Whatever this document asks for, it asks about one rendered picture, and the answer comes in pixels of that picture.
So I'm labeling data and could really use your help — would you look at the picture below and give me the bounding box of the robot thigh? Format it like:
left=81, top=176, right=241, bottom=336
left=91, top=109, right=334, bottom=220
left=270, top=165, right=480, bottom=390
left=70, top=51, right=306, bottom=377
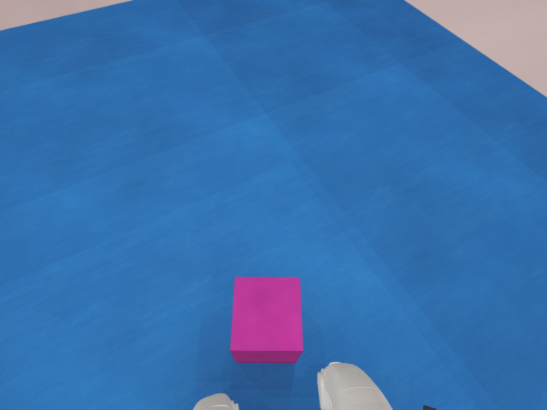
left=193, top=393, right=239, bottom=410
left=317, top=363, right=393, bottom=410

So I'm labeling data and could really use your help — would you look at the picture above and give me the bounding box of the left robot thigh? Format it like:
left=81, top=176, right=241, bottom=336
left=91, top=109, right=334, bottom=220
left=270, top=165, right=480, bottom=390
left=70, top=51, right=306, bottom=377
left=193, top=393, right=239, bottom=410

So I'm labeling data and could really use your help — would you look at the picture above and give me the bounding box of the right robot thigh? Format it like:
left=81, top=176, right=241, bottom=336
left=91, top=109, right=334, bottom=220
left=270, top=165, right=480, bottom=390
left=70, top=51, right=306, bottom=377
left=317, top=363, right=393, bottom=410

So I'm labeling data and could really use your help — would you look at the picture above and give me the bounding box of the carton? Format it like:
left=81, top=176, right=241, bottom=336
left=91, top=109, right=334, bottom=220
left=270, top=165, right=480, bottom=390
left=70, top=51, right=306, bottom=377
left=230, top=277, right=303, bottom=363

